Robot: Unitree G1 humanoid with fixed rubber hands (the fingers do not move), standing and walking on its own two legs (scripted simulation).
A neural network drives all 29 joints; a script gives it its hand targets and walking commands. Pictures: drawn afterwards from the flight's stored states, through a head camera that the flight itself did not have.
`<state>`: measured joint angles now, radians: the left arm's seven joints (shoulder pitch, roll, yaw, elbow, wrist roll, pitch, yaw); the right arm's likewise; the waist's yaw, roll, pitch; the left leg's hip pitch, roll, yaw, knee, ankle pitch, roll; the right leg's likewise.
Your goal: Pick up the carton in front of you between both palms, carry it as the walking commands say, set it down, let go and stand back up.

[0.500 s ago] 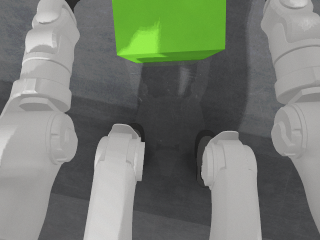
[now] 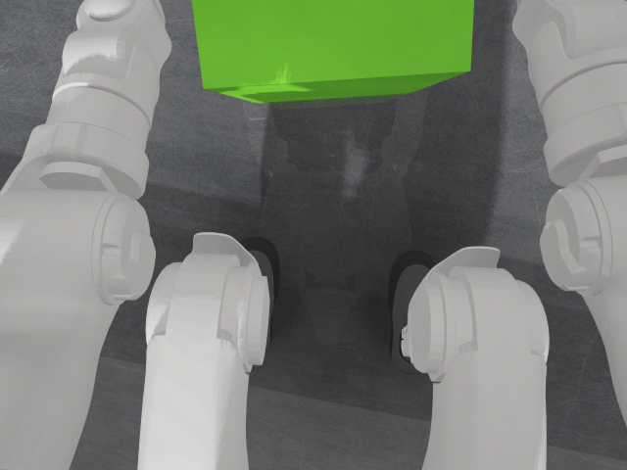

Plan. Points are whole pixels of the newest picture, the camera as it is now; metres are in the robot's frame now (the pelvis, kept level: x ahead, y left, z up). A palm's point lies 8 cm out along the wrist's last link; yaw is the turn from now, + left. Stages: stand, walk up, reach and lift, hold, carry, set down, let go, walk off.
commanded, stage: reach and lift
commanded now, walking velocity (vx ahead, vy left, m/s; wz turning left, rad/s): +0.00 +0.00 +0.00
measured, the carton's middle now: out of the picture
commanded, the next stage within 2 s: none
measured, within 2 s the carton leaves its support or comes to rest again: leaves its support in 0.62 s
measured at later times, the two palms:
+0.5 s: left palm out of the picture +0.55 +0.18 -0.17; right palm out of the picture +0.57 -0.13 -0.17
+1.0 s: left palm out of the picture +0.50 +0.17 +0.02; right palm out of the picture +0.51 -0.13 +0.02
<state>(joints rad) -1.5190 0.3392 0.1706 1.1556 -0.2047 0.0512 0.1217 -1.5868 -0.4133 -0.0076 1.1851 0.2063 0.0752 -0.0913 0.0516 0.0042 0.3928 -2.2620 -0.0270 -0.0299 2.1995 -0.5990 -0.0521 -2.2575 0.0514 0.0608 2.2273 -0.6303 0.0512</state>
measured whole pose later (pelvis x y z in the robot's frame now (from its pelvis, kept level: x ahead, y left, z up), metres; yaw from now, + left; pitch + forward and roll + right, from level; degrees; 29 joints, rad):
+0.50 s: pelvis +0.00 +0.00 +0.00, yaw +0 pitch +35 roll +1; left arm -1.50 0.27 0.32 1.00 -0.06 0.17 0.06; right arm -1.59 -0.31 -0.19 1.09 0.03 0.18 -0.06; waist 0.05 -0.01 0.44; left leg -2.23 -0.03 -0.04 2.21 -0.60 -0.06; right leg -2.23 0.07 0.06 2.24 -0.62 0.05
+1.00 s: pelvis -0.02 +0.00 +0.08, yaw -1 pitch +44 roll +1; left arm -1.19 0.05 0.55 0.79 0.24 0.37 0.05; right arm -1.25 -0.07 -0.47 0.87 -0.24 0.36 -0.06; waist 0.04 -0.02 -0.09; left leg -2.14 -0.09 -0.09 1.87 -0.49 -0.09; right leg -2.14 0.12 0.10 1.89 -0.51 0.07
